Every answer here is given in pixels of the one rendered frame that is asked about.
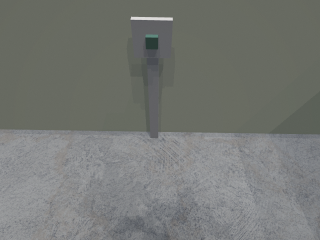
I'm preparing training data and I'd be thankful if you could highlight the button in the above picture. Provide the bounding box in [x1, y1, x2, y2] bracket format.
[145, 34, 158, 50]

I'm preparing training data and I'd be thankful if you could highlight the panel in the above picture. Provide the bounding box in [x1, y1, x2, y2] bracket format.
[130, 17, 173, 138]

